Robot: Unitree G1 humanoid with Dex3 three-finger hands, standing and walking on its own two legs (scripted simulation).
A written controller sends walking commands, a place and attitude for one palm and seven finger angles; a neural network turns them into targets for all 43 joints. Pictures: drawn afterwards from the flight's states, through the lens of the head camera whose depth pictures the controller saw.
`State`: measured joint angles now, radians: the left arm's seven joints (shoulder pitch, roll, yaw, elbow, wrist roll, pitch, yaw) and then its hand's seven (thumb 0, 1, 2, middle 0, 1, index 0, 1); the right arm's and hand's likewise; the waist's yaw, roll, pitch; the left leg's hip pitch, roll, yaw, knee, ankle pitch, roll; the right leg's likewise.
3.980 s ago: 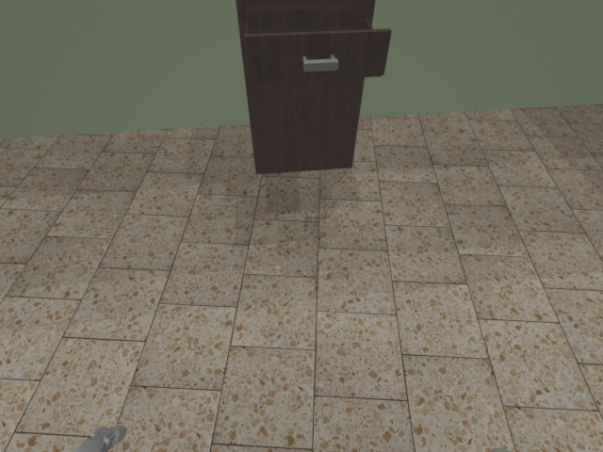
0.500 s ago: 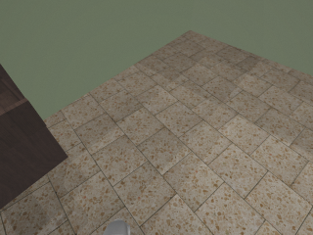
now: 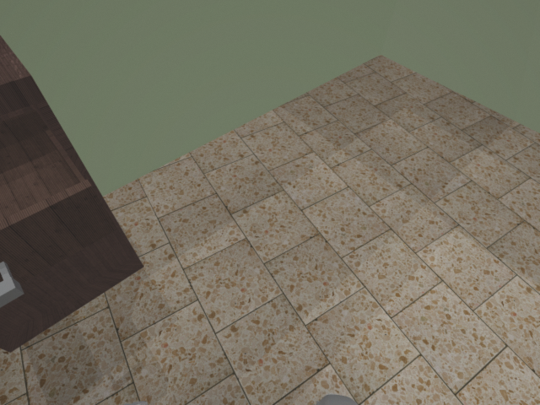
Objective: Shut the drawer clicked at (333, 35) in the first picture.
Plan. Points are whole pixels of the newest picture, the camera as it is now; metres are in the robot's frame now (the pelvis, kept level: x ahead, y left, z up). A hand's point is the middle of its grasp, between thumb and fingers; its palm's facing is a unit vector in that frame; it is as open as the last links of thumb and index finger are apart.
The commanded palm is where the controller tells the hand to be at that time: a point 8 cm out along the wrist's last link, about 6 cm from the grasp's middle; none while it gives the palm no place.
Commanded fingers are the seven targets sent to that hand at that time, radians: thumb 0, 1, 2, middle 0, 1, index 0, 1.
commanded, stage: turn to face it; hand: left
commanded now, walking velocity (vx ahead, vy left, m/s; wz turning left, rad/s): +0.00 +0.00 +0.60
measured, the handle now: out of the picture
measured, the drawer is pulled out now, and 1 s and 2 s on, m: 0.30 0.30 0.30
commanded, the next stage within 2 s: take the last steps up to it in 1.12 s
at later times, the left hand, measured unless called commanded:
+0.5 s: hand out of the picture -0.01 +0.16 -0.15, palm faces +0.34 -0.90 -0.26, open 7.4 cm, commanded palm none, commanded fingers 0.00 0.90 0.90 -0.20 -0.30 -0.20 -0.30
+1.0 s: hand out of the picture -0.07 +0.21 -0.15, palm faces +0.56 -0.78 -0.28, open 7.4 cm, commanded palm none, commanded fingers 0.00 0.90 0.90 -0.20 -0.30 -0.20 -0.30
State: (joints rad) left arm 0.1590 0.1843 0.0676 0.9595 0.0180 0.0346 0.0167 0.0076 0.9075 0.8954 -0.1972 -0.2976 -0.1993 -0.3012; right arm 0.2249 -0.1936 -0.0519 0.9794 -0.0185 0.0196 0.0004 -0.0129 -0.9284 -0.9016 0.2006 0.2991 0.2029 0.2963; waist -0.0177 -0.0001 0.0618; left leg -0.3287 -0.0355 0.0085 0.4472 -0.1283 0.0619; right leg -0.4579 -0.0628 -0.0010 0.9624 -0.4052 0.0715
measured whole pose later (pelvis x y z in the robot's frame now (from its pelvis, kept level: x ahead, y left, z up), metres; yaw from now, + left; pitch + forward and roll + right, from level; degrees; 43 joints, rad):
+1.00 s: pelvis -0.03 -0.02 +0.00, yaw +34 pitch +0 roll +1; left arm 0.17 0.24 0.05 0.90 0.01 0.06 0.01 0.01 0.91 0.90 -0.20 -0.30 -0.20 -0.30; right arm 0.19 -0.21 -0.04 0.92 -0.02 0.04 0.01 0.00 -0.90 -0.90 0.20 0.30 0.20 0.30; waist -0.01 0.01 0.07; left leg -0.24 -0.04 -0.03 0.48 -0.24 0.03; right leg -0.39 -0.06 -0.02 0.83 -0.43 0.09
